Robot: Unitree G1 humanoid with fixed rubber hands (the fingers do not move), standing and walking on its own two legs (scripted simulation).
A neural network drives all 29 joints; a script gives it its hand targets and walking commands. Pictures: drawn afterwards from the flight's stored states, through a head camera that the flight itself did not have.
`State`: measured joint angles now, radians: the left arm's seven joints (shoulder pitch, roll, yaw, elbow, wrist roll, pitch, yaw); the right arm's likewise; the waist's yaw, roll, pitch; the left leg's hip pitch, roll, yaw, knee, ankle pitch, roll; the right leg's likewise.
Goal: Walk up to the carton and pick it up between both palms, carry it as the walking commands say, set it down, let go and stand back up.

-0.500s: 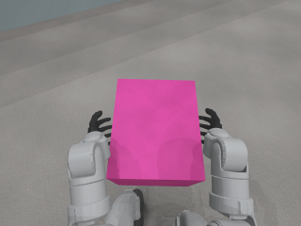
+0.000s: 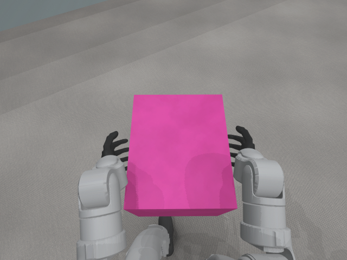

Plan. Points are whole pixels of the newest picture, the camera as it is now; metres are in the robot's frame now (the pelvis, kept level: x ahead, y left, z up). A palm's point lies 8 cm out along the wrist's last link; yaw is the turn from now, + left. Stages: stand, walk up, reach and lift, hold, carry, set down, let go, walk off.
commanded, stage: carry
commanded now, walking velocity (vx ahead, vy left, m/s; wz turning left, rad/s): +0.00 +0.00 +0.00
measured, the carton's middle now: (178, 158) +0.35 +0.03 -0.02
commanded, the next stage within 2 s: none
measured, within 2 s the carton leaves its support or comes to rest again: neither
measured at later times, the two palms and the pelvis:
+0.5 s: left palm (26, 258) +0.11 +0.25 +0.10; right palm (218, 259) +0.12 -0.04 +0.09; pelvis -0.17 +0.09 +0.02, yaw +0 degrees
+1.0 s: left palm out of the picture +0.00 +0.28 +0.08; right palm out of the picture +0.01 -0.01 +0.08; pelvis -0.28 +0.12 +0.00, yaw +2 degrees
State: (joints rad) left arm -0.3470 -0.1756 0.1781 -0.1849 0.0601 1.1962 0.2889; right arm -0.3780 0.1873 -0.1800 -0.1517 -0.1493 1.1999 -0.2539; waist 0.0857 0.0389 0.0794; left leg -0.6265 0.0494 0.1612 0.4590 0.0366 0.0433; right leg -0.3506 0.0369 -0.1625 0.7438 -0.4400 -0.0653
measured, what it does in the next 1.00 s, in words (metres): walks backwards: left foot, then right foot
